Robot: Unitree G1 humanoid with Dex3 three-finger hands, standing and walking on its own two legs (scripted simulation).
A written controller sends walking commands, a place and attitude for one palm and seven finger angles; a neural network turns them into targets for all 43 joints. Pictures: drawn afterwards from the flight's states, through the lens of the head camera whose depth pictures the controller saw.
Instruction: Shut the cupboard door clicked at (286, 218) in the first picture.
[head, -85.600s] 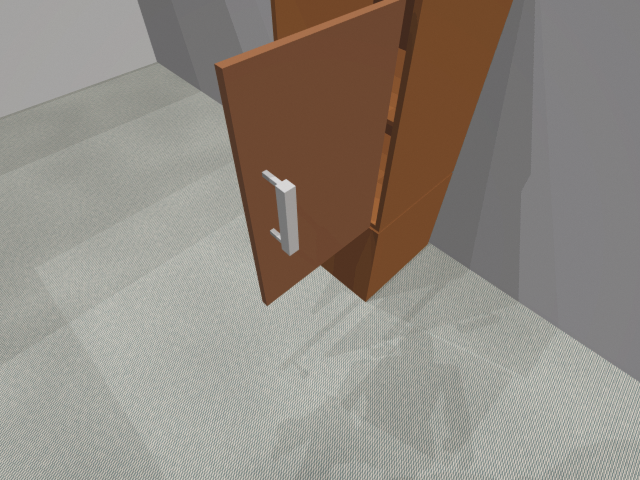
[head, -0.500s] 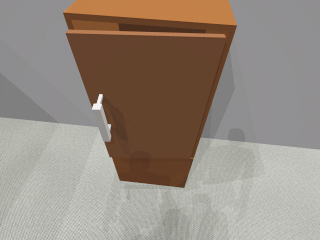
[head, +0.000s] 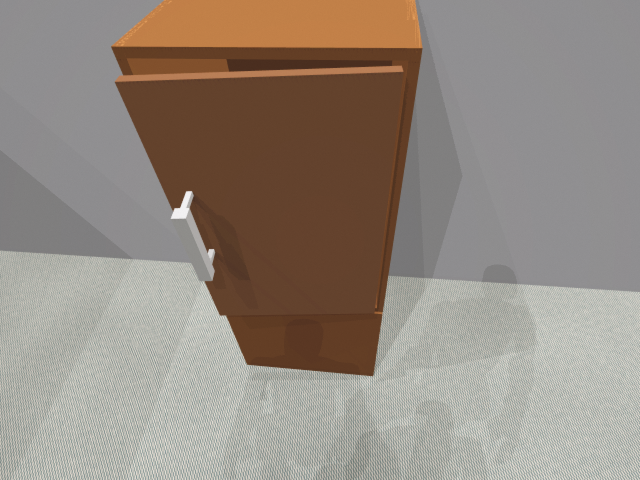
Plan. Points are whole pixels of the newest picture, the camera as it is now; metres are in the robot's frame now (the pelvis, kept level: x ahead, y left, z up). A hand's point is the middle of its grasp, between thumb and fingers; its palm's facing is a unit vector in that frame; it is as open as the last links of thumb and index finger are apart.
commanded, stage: come to a stop and stand still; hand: left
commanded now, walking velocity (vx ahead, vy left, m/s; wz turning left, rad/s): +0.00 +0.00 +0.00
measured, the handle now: (197, 237) +0.51 +0.25 -0.03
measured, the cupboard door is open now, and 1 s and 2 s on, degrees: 6 6 6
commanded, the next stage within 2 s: look again from close up in 0.06 s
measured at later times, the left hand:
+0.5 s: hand out of the picture +0.02 +0.17 -0.17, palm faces +0.03 -0.98 -0.21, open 7.3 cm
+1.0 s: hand (192, 401) +0.22 +0.18 -0.01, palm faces +0.13 -0.99 +0.02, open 6.9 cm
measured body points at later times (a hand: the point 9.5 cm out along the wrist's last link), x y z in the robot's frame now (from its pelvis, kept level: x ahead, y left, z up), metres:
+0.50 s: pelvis +0.02 +0.00 +0.00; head +0.04 -0.02 +0.45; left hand +0.02 +0.22 -0.15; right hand +0.01 -0.21 -0.17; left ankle +0.00 +0.15 -0.74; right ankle +0.04 -0.11 -0.74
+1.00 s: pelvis +0.00 +0.01 -0.04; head +0.03 +0.01 +0.41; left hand +0.20 +0.23 -0.01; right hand +0.18 -0.25 -0.12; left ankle +0.00 +0.15 -0.74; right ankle +0.04 -0.11 -0.74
